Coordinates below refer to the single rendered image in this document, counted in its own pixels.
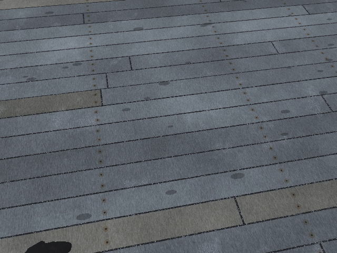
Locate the left robot hand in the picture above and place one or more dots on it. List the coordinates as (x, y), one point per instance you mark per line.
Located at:
(50, 247)

